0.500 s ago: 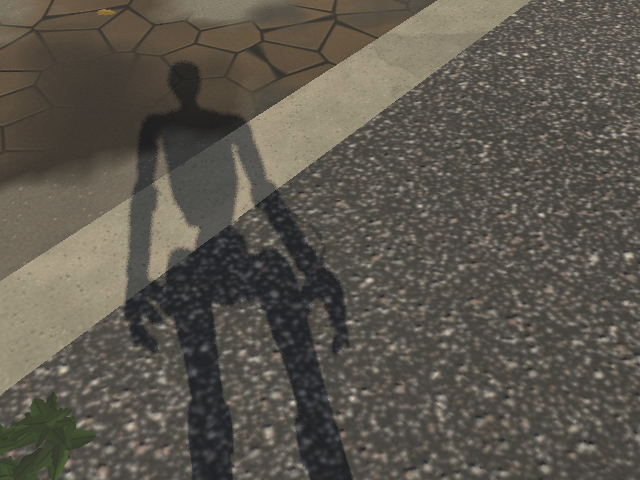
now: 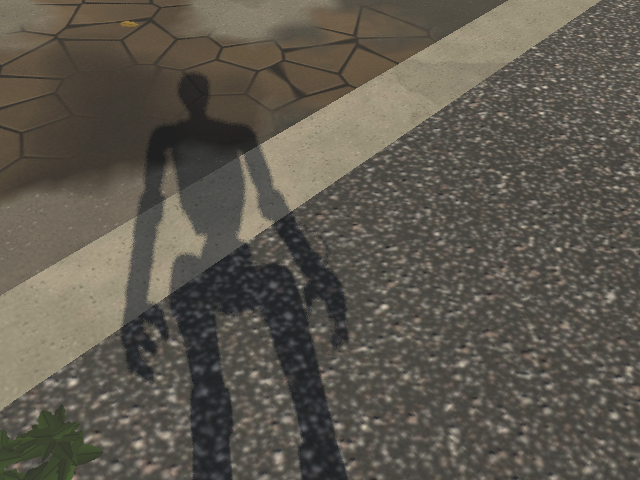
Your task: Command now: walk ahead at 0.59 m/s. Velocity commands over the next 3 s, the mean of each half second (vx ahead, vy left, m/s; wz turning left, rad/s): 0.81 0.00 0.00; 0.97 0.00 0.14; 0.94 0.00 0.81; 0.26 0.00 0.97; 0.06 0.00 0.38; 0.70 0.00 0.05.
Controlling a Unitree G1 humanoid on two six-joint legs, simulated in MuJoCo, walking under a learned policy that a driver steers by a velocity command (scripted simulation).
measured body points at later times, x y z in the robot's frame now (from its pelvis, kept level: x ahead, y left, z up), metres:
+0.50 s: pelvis +0.27 +0.03 -0.03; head +0.32 +0.03 +0.42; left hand +0.54 +0.23 -0.11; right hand +0.14 -0.19 -0.15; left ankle +0.03 +0.13 -0.74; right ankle +0.46 -0.07 -0.72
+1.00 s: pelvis +0.74 +0.01 -0.03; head +0.78 +0.02 +0.42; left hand +0.63 +0.25 -0.17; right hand +0.99 -0.18 -0.12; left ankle +0.93 +0.07 -0.73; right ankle +0.48 -0.06 -0.72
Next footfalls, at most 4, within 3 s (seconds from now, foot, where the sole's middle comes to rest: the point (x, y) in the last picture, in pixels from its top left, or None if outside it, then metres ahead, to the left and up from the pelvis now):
0.54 right None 0.51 -0.06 -0.78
1.02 left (309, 313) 0.97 0.06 -0.78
1.46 right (325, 190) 1.44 0.02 -0.78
1.86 left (227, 183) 1.45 0.33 -0.78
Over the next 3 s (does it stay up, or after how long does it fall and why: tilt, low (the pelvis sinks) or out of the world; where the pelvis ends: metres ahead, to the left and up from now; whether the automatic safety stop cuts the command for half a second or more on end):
stays up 1.62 0.35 -0.04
